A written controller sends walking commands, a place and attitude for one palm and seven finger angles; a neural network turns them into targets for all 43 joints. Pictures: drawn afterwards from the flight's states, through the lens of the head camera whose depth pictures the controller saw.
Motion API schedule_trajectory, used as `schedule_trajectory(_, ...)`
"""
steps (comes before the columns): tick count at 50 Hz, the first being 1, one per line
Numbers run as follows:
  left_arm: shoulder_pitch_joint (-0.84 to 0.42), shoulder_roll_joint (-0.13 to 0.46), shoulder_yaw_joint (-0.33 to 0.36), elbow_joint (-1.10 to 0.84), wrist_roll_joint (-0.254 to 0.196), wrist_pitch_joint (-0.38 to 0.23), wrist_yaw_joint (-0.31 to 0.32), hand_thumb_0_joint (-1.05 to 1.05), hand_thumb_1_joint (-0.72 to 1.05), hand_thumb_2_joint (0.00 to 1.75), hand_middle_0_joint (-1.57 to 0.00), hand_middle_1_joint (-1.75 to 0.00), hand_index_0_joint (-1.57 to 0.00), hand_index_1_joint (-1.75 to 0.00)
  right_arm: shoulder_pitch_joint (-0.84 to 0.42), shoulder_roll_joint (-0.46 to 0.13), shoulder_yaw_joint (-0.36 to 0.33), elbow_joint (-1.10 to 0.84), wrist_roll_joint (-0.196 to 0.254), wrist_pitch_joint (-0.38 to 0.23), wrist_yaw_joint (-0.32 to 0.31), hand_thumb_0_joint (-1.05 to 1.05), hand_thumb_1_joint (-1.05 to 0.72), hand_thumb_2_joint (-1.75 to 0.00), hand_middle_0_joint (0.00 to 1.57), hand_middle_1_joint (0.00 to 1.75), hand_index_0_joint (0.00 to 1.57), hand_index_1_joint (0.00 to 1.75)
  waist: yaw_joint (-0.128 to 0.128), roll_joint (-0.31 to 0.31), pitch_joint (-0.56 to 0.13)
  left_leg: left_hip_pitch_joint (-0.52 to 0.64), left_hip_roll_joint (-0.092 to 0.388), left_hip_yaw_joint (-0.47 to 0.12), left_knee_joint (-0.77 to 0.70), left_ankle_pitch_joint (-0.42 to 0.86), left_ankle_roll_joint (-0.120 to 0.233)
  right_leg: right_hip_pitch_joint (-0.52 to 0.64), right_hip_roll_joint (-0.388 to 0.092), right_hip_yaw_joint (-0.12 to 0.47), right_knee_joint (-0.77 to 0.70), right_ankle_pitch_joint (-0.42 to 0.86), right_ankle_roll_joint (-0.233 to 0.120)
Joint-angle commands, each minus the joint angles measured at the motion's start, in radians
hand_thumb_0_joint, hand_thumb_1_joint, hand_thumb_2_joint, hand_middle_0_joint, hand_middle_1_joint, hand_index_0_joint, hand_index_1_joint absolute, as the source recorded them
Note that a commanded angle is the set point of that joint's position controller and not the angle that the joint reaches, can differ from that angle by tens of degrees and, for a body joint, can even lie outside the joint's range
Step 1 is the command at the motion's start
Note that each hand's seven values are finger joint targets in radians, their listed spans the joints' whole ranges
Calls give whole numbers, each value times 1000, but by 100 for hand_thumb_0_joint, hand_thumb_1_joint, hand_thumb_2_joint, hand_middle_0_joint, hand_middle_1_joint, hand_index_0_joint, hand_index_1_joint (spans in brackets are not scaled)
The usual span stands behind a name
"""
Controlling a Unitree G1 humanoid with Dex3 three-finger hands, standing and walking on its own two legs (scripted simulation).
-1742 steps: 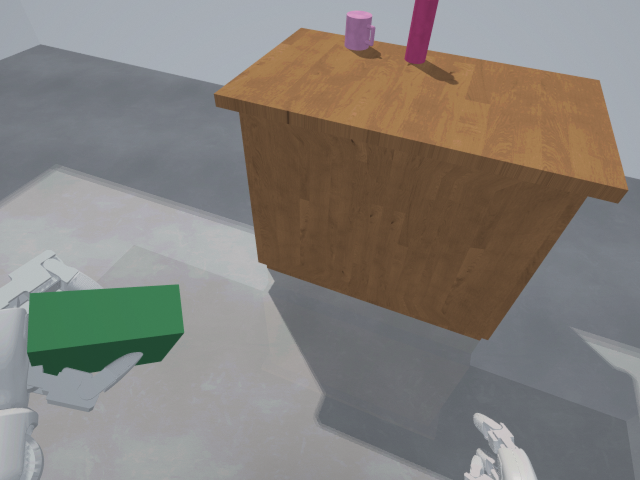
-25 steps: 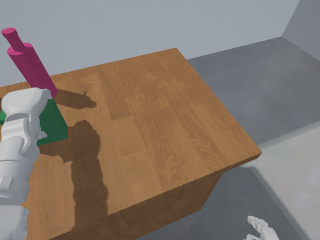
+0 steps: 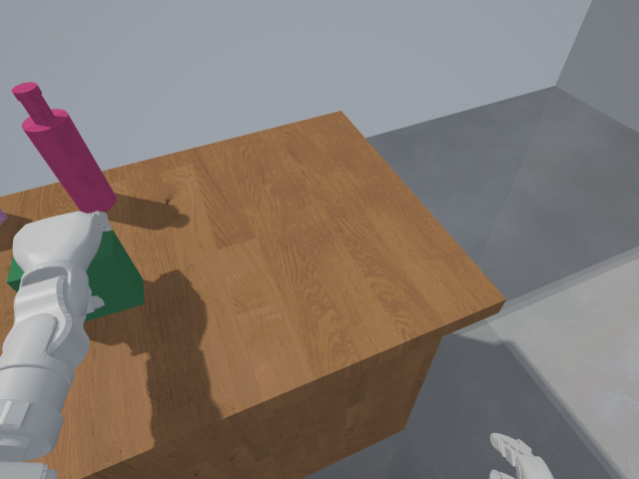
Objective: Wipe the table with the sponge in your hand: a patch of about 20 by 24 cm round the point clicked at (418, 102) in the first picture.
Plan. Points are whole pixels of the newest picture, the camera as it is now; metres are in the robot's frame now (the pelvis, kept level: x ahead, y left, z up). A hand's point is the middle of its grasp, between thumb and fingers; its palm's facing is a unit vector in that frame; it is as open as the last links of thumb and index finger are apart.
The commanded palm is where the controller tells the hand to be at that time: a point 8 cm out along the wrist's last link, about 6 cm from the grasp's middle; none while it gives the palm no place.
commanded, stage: wipe back along the first lane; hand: left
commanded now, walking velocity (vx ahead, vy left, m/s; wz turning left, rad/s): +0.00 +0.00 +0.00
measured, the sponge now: (90, 289) +0.33 +0.35 +0.05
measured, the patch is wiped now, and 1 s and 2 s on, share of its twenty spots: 0.95 0.95 0.95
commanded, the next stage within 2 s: lift the sponge slowly off the table in 0.94 s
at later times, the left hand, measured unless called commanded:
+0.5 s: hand (79, 304) +0.29 +0.32 +0.09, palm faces +0.04 -0.02 -1.00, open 9.2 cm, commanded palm +0.24 +0.30 +0.11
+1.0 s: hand (78, 330) +0.25 +0.30 +0.09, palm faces +0.07 -0.04 -1.00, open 9.2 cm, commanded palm +0.20 +0.28 +0.11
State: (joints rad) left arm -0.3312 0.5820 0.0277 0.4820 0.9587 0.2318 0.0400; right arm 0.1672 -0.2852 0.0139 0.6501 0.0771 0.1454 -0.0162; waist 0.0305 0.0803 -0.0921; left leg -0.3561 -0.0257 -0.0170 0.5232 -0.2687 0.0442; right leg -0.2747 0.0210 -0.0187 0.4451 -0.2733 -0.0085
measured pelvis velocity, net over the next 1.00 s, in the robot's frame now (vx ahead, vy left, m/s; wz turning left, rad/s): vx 0.01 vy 0.00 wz -0.01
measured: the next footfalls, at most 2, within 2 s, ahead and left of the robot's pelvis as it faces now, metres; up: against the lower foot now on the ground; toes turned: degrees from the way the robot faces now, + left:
none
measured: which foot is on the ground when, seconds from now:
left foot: down 0.00-1.00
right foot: down 0.00-1.00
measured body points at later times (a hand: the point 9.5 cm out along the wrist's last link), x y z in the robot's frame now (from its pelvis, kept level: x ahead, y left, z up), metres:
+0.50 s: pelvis +0.01 +0.00 +0.00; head +0.01 -0.04 +0.45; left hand +0.28 +0.31 +0.14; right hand +0.21 -0.23 -0.10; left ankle -0.01 +0.09 -0.74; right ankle -0.03 -0.12 -0.74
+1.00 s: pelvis +0.01 +0.00 +0.00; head +0.00 -0.03 +0.45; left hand +0.24 +0.30 +0.14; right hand +0.23 -0.22 -0.09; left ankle -0.01 +0.09 -0.74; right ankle -0.03 -0.12 -0.74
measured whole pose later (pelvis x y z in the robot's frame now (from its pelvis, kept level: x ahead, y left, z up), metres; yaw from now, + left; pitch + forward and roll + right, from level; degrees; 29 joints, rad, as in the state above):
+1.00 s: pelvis +0.01 +0.00 +0.00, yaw -1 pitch +2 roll -1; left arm 0.15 0.49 0.00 -0.12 0.92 0.39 0.08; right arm 0.07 -0.27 0.03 0.63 0.07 0.11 0.00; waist 0.08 0.10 -0.08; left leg -0.27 -0.03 0.00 0.52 -0.29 0.05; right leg -0.20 0.01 0.00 0.46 -0.30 0.00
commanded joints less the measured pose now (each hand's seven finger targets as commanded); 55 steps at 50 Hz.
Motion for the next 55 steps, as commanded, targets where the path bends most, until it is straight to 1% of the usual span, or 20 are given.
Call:
schedule_trajectory(1, -10, 135, 22, -89, -19, 0, -31, 0, 10, 130, -120, -160, -120, -160, -117, -138, -46, -143, 6, -47, -2, 0, -90, -90, 20, 30, 20, 30, 22, -85, -152, 114, 9, -34, -38, 306, 11, 68, 15, -2, -27, 309, -62)
schedule_trajectory(3, 26, 134, 38, -155, -36, 5, -28, 0, 10, 130, -120, -160, -120, -160, -142, -135, -46, -154, 6, -52, 1, 0, -90, -90, 20, 30, 20, 30, 33, -71, -174, 124, 9, -37, -37, 330, 13, 94, 11, 7, -22, 341, -64)
schedule_trajectory(6, 63, 144, 46, -166, -47, 32, -25, 0, 10, 130, -120, -160, -120, -160, -139, -139, -47, -145, 7, -51, -1, 0, -90, -90, 20, 30, 20, 30, 25, -110, -146, 111, 5, -25, -35, 310, 13, 99, 11, 6, -26, 357, -56)
schedule_trajectory(8, 88, 161, 68, -202, -54, 39, -29, 0, 10, 130, -120, -160, -120, -160, -165, -136, -43, -150, 7, -55, -2, 0, -90, -90, 20, 30, 20, 30, 36, -87, -139, 108, 3, -28, -39, 315, 15, 117, 8, 17, -24, 370, -59)
schedule_trajectory(10, 115, 135, 42, -218, -56, 50, -34, 0, 10, 130, -120, -160, -120, -160, -159, -134, -42, -150, 7, -58, -1, 0, -90, -90, 20, 30, 20, 30, 29, -99, -137, 110, 1, -22, -36, 318, 14, 119, 7, 11, -22, 382, -53)
schedule_trajectory(11, 149, 151, 64, -225, -58, 51, -33, 0, 10, 130, -120, -160, -120, -160, -159, -134, -44, -150, 7, -59, -1, 0, -90, -90, 20, 30, 20, 30, 36, -105, -134, 114, 3, -23, -33, 324, 14, 122, 8, 10, -21, 387, -53)
schedule_trajectory(13, 178, 118, 52, -289, -66, 48, -35, 0, 10, 130, -120, -160, -120, -160, -185, -127, -41, -160, 7, -66, 4, 0, -90, -90, 20, 30, 20, 30, 42, -76, -145, 132, 8, -31, -36, 359, 13, 123, 8, 15, -16, 401, -58)
schedule_trajectory(16, 284, 105, 58, -329, -76, 54, -28, 0, 10, 130, -120, -160, -120, -160, -182, -124, -43, -163, 4, -71, 9, 0, -90, -90, 20, 30, 20, 30, 46, -108, -142, 130, 8, -26, -25, 370, 10, 132, 7, 10, -8, 431, -51)
schedule_trajectory(18, 280, 81, 48, -392, -81, 62, -25, 0, 10, 130, -120, -160, -120, -160, -207, -119, -40, -172, 3, -75, 12, 0, -90, -90, 20, 30, 20, 30, 46, -84, -135, 138, 14, -34, -31, 384, 10, 121, 8, 13, -6, 424, -55)
schedule_trajectory(25, 329, 36, 8, -453, -77, 114, -13, 0, 10, 130, -120, -160, -120, -160, -223, -109, -35, -172, 2, -81, 5, 0, -90, -90, 20, 30, 20, 30, 46, -108, -113, 149, 14, -33, -39, 345, 8, 111, 9, 6, -14, 377, -50)
schedule_trajectory(30, 340, 49, 16, -473, -73, 138, -18, 0, 10, 130, -120, -160, -120, -160, -241, -105, -26, -169, 0, -84, -2, 0, -90, -90, 20, 30, 20, 30, 52, -105, -111, 155, 14, -36, -45, 332, 6, 119, 9, 8, -15, 358, -51)
schedule_trajectory(32, 350, 18, -13, -497, -75, 141, -24, 0, 10, 130, -120, -160, -120, -160, -251, -101, -23, -176, 0, -84, 0, 0, -90, -90, 20, 30, 20, 30, 50, -99, -94, 150, 14, -37, -53, 321, 5, 113, 9, 4, -19, 344, -50)
schedule_trajectory(33, 351, 44, 17, -509, -72, 139, -23, 0, 10, 130, -120, -160, -120, -160, -265, -103, -22, -175, -2, -87, 0, 0, -90, -90, 20, 30, 20, 30, 56, -90, -108, 160, 17, -42, -51, 332, 6, 121, 13, 16, -14, 352, -57)
schedule_trajectory(40, 488, -18, -17, -595, -86, 141, -20, 0, 10, 130, -120, -160, -120, -160, -267, -88, -20, -190, -3, -98, 14, 0, -90, -90, 20, 30, 20, 30, 64, -84, -105, 162, 23, -46, -47, 356, 0, 123, 10, 0, -6, 355, -50)
schedule_trajectory(43, 471, 14, 15, -616, -83, 156, -12, 0, 10, 130, -120, -160, -120, -160, -285, -95, -19, -185, -6, -95, 12, 0, -90, -90, 20, 30, 20, 30, 68, -97, -95, 157, 25, -51, -53, 349, 1, 124, 16, 17, -6, 354, -56)
schedule_trajectory(45, 512, -20, -14, -636, -89, 168, -11, 0, 10, 130, -120, -160, -120, -160, -281, -88, -19, -190, -3, -97, 14, 0, -90, -90, 20, 30, 20, 30, 69, -92, -93, 158, 23, -45, -51, 346, 1, 126, 10, 7, -8, 349, -50)
schedule_trajectory(46, 519, 1, 2, -627, -91, 174, -10, 0, 10, 130, -120, -160, -120, -160, -275, -93, -19, -188, -5, -94, 12, 0, -90, -90, 20, 30, 20, 30, 71, -105, -79, 151, 24, -46, -55, 333, 0, 124, 12, 4, -11, 338, -50)
schedule_trajectory(49, 504, -17, -19, -651, -82, 186, -9, 0, 10, 130, -120, -160, -120, -160, -286, -93, -18, -191, -5, -96, 8, 0, -90, -90, 20, 30, 20, 30, 70, -107, -78, 154, 24, -48, -55, 323, 2, 115, 15, 6, -9, 321, -53)
schedule_trajectory(51, 571, -42, -34, -665, -90, 187, -9, 0, 10, 130, -120, -160, -120, -160, -289, -86, -17, -193, -3, -100, 13, 0, -90, -90, 20, 30, 20, 30, 76, -98, -79, 157, 24, -48, -54, 331, 1, 124, 14, 4, -9, 329, -51)
schedule_trajectory(55, 490, -4, -15, -682, -73, 200, -7, 0, 10, 130, -120, -160, -120, -160, -298, -86, -16, -186, -4, -98, 6, 0, -90, -90, 20, 30, 20, 30, 69, -94, -81, 160, 25, -51, -62, 307, 3, 116, 13, 13, -11, 293, -52)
